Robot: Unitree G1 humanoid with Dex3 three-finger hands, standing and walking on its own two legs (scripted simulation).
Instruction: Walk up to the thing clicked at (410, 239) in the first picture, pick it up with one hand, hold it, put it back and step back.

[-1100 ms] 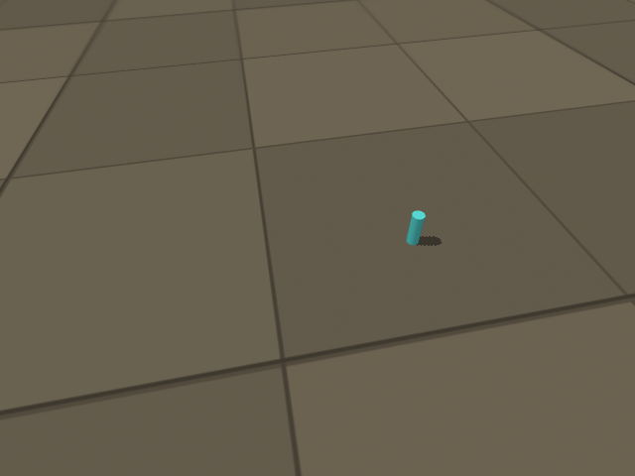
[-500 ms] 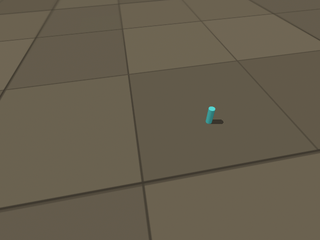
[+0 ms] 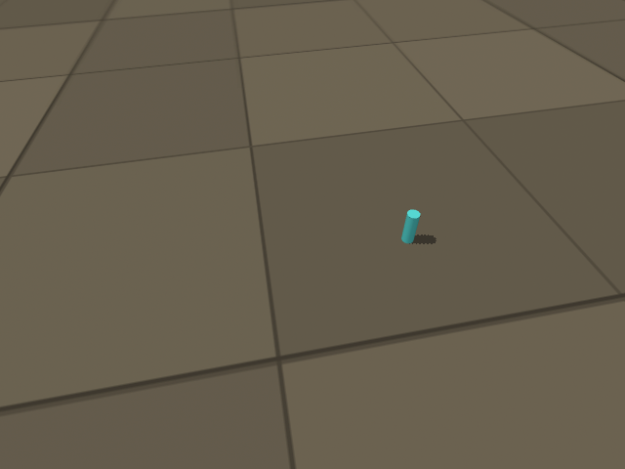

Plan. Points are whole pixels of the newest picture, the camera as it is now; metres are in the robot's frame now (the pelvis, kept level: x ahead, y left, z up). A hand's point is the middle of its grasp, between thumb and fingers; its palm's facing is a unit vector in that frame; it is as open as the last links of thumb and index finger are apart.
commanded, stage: stand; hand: left
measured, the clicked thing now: (410, 226) +1.21 -0.36 -0.70
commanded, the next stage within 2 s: walk up in 0.02 s
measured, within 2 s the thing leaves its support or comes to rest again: neither
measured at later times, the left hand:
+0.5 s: hand (226, 442) +0.21 +0.16 -0.15, palm faces -0.20 -0.90 -0.39, open 7.4 cm
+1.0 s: hand (319, 271) +0.53 +0.03 -0.14, palm faces -0.49 -0.79 -0.37, open 7.4 cm
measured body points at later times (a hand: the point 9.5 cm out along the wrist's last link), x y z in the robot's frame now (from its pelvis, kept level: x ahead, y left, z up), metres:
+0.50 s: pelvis +0.10 -0.10 -0.02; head +0.10 -0.12 +0.42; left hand +0.22 +0.21 -0.12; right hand +0.10 -0.45 -0.14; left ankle +0.11 +0.04 -0.69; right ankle +0.11 -0.23 -0.75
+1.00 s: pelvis +0.30 -0.17 -0.01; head +0.32 -0.18 +0.43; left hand +0.55 +0.07 -0.11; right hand +0.15 -0.47 -0.12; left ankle +0.31 -0.02 -0.75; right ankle +0.34 -0.34 -0.72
